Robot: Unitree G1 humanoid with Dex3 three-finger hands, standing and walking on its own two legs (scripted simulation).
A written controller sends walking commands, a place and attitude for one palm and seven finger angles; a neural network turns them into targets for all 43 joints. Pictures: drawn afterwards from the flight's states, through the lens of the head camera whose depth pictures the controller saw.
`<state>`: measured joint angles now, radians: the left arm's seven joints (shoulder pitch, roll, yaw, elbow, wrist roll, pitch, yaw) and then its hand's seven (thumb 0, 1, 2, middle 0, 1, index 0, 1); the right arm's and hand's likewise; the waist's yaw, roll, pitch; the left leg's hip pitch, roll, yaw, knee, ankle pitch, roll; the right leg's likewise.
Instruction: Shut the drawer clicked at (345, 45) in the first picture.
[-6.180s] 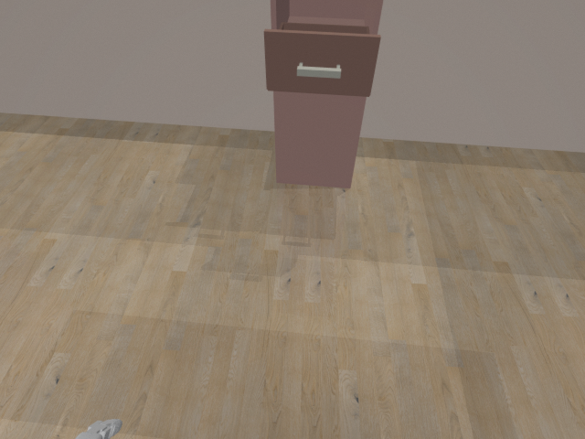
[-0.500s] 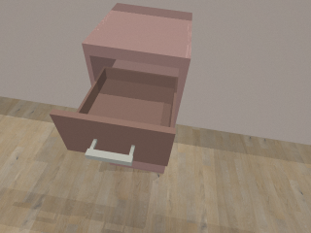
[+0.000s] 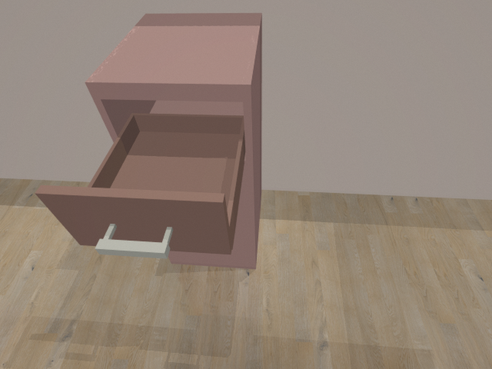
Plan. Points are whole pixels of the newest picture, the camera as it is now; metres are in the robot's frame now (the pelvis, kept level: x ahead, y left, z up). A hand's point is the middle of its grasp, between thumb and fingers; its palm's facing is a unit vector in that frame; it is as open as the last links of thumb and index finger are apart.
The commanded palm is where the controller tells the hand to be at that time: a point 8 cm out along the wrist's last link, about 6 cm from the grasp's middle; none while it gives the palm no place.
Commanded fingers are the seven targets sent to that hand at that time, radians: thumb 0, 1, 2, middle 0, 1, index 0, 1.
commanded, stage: come to a stop and stand still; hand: left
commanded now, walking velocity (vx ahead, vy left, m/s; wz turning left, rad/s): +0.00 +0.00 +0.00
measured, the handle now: (136, 239) +0.34 +0.23 -0.01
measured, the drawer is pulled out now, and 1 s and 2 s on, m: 0.30 0.30 0.30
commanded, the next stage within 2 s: look again from close up in 1.36 s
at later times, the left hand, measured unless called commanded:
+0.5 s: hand out of the picture -0.05 +0.16 -0.17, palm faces +0.07 -0.98 -0.16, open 7.4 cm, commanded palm none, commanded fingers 0.00 0.90 0.90 -0.20 -0.30 -0.20 -0.30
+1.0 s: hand out of the picture -0.03 +0.18 -0.17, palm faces +0.06 -0.98 -0.17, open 7.4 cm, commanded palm none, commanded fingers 0.00 0.90 0.90 -0.20 -0.30 -0.20 -0.30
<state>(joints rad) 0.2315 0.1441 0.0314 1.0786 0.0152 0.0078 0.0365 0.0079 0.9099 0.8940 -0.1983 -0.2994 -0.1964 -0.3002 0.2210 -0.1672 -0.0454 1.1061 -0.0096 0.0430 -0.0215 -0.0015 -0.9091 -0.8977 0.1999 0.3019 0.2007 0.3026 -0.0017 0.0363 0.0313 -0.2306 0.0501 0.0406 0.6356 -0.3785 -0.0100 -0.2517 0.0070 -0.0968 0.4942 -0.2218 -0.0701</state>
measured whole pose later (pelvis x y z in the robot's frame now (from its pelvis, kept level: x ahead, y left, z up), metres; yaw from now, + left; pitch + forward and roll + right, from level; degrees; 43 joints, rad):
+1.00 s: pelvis -0.01 +0.03 +0.01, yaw -1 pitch -1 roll +1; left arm 0.33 0.10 0.01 1.15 0.01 -0.01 0.04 0.01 0.90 0.89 -0.20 -0.30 -0.19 -0.30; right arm 0.34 -0.09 0.00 1.13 -0.01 -0.02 -0.03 0.00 -0.90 -0.90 0.20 0.30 0.20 0.30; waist 0.01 0.00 0.01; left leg -0.12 0.00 0.07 0.39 -0.26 0.01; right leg -0.24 -0.01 -0.06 0.42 -0.16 -0.02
